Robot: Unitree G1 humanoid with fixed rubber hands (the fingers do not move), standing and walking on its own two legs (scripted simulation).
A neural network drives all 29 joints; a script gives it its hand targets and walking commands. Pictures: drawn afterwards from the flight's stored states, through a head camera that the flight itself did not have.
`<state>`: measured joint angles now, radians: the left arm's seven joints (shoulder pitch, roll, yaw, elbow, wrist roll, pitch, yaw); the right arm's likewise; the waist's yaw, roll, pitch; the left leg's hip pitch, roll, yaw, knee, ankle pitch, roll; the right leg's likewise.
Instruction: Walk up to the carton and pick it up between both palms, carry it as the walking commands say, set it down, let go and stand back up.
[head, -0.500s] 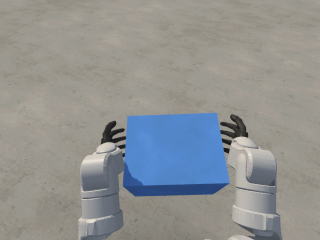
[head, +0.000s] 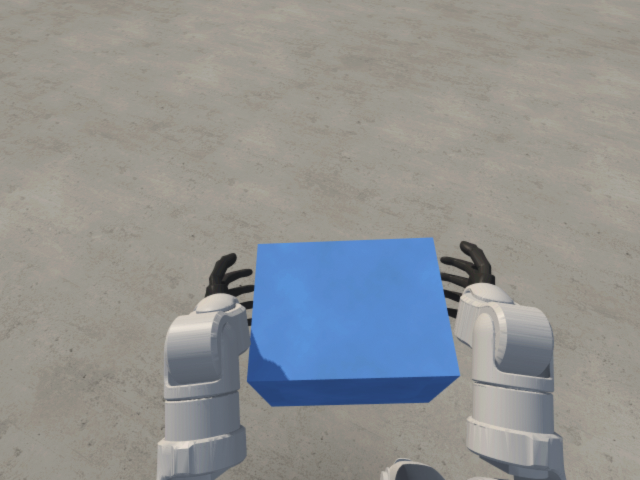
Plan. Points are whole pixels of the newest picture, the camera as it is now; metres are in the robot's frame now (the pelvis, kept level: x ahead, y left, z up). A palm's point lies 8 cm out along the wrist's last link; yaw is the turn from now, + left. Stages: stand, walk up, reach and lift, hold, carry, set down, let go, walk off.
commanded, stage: carry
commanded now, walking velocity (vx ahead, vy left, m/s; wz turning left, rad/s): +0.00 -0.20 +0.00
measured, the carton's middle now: (347, 327) +0.31 +0.00 -0.01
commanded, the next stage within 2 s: none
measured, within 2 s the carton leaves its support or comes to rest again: neither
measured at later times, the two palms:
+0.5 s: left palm (323, 390) +0.20 +0.03 +0.06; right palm (623, 388) +0.20 -0.26 +0.09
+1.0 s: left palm (342, 403) +0.18 +0.02 +0.10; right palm out of the picture +0.17 -0.28 +0.10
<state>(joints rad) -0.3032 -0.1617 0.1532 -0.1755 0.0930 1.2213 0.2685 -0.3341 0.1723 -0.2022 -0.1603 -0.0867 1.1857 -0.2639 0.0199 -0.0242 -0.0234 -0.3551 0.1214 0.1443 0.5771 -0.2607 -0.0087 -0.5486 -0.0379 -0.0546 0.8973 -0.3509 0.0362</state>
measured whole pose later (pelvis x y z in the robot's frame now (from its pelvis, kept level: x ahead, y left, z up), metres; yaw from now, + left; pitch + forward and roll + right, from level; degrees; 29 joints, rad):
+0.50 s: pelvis -0.09 -0.11 +0.00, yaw +1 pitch +1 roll +1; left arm -0.30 -0.16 0.15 -0.13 0.12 1.20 0.23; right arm -0.32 0.17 -0.20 -0.15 -0.06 1.19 -0.30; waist -0.02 -0.06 -0.04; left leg -0.30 0.02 0.15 0.57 -0.29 0.04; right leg -0.42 -0.02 -0.14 0.50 -0.12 -0.02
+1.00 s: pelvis -0.11 -0.12 +0.01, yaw -2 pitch +1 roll -1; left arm -0.32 -0.17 0.18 -0.07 0.11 1.22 0.25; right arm -0.33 0.17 -0.20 -0.11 -0.09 1.20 -0.30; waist 0.02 0.03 -0.09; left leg -0.25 0.08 0.17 0.41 -0.22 0.02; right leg -0.43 -0.02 -0.14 0.70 -0.32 0.03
